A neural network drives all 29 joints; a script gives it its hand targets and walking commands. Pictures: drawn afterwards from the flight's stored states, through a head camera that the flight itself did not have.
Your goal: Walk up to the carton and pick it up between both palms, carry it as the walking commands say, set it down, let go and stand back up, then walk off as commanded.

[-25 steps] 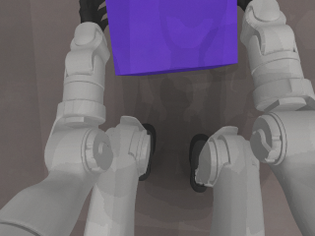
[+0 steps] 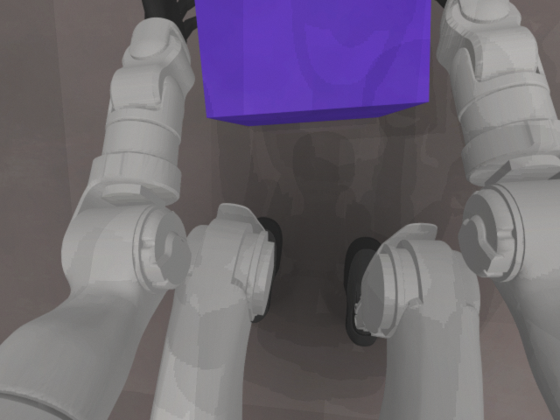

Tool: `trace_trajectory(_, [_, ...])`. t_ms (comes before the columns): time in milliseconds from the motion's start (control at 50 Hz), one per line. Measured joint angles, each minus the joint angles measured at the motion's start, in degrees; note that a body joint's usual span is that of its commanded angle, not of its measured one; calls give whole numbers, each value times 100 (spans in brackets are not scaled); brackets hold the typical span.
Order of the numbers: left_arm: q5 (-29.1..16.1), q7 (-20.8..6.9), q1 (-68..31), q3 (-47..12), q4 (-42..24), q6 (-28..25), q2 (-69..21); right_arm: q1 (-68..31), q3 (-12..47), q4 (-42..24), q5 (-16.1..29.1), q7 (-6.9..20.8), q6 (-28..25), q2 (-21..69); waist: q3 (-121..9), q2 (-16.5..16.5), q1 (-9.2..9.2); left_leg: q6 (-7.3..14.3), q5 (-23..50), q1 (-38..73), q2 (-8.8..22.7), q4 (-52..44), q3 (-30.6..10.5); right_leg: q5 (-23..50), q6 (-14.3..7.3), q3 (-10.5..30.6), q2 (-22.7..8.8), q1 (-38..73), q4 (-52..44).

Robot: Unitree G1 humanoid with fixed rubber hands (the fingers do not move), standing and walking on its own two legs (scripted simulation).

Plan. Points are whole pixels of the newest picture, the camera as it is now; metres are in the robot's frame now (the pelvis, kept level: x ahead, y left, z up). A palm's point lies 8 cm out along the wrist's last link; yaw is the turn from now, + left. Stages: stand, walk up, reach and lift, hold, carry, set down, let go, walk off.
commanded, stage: set down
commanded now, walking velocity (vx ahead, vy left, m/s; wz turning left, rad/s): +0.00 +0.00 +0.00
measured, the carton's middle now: (309, 24) +0.55 +0.04 -0.22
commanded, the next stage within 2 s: none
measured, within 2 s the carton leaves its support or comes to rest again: rests again in 0.58 s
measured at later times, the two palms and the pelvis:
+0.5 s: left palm (172, 26) +0.53 +0.19 -0.15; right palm (451, 2) +0.56 -0.12 -0.17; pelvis +0.00 +0.00 -0.01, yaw +0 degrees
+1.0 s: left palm (168, 31) +0.52 +0.20 -0.17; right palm (444, 3) +0.56 -0.11 -0.17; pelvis +0.00 +0.00 -0.01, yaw +0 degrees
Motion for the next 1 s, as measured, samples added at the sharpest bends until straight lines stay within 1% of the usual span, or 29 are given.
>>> trace_trajectory(280, [-205, -83, -202, -162, 265, -81, 167, -54, 122, 57, 44, -25, -37, -70, 229, 100, 33, 18, -29, -36, 5, 150, 42, -33, 16, 26, 10, -41, 162])
trace_trajectory(520, [-219, -142, -173, -178, 412, -187, 199, -47, 191, 199, 135, 32, -121, -91, 261, 82, 37, -2, -116, -15, 4, 253, 35, -111, -8, 9, 19, -30, 268])
trace_trajectory(740, [-174, -234, -223, -105, 541, -265, 288, -166, 63, 296, -7, 172, -189, -49, 408, 88, 6, -6, -111, 47, -4, 286, 47, -112, -16, 18, 14, 28, 313])
trace_trajectory(1000, [-202, -258, -255, -86, 670, -352, 415, -188, -150, 193, -191, 361, -228, 55, 554, 104, -55, 6, -137, 103, -13, 335, 61, -153, -3, 27, 8, 98, 363])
